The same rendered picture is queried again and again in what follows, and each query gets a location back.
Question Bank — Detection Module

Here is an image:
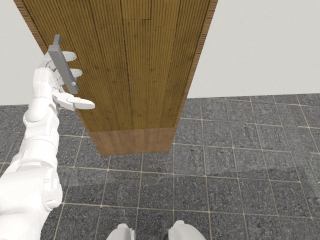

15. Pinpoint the cupboard door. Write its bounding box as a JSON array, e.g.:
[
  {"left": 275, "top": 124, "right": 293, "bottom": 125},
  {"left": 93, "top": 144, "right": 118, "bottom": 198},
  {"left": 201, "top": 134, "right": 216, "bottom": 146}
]
[{"left": 20, "top": 0, "right": 212, "bottom": 132}]

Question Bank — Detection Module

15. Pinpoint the robot left hand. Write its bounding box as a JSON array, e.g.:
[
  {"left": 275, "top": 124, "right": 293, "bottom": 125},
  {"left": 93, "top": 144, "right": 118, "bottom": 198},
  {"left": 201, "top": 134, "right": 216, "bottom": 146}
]
[{"left": 32, "top": 51, "right": 95, "bottom": 111}]

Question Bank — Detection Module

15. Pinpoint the left robot upper arm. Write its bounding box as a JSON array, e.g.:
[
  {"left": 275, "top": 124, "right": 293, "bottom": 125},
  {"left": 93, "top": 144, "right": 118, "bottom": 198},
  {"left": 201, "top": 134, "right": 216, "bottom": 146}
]
[{"left": 0, "top": 166, "right": 63, "bottom": 240}]

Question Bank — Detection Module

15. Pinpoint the robot left thigh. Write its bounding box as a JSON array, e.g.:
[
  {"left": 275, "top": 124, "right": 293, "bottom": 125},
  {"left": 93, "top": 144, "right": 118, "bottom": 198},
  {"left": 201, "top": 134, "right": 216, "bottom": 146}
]
[{"left": 106, "top": 227, "right": 136, "bottom": 240}]

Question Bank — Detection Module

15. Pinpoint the left robot forearm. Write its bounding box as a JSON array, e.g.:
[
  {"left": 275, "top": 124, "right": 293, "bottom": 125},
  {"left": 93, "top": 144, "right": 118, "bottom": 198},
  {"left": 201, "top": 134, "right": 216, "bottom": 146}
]
[{"left": 0, "top": 98, "right": 59, "bottom": 178}]

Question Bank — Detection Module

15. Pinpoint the robot right shin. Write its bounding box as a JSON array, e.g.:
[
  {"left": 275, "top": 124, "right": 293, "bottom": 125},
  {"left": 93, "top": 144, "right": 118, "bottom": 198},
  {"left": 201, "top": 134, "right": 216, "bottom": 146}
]
[{"left": 173, "top": 220, "right": 185, "bottom": 227}]

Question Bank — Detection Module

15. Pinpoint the handle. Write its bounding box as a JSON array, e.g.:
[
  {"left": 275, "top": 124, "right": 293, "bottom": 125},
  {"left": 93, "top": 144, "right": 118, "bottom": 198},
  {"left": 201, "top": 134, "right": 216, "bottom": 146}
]
[{"left": 48, "top": 34, "right": 79, "bottom": 94}]

